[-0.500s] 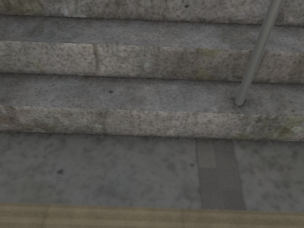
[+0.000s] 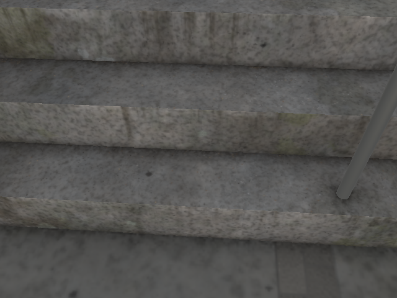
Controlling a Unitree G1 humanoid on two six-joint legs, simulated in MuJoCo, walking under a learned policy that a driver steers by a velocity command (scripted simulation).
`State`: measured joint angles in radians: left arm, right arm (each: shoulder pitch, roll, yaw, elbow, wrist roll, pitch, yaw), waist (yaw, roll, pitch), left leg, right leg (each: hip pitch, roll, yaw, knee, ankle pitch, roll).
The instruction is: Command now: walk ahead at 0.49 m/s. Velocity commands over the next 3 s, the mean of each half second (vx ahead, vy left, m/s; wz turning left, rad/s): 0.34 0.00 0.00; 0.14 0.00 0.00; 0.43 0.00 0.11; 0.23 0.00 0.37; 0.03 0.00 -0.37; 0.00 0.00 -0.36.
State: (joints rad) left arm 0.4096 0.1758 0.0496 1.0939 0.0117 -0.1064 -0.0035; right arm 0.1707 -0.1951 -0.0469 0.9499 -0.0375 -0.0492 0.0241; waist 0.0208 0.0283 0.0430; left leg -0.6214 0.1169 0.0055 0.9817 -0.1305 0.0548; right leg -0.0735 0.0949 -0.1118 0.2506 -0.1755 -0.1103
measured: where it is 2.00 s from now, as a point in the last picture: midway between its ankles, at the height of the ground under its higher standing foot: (195, 295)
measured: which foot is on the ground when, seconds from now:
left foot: up 0.00-0.24, down 0.26-1.00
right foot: down 0.00-0.28, up 0.30-0.64, down 0.66-1.00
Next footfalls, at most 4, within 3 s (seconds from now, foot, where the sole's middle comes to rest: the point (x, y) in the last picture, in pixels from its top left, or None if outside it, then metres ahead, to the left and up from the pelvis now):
0.26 left None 0.33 0.12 -0.78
0.66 right None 0.33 -0.08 -0.78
1.42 right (235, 287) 0.53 -0.07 -0.78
1.94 left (153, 277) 0.56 0.21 -0.78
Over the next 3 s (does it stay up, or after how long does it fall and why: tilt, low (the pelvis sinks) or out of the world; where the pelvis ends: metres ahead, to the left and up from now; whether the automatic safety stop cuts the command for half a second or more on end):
stays up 0.38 0.11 -0.01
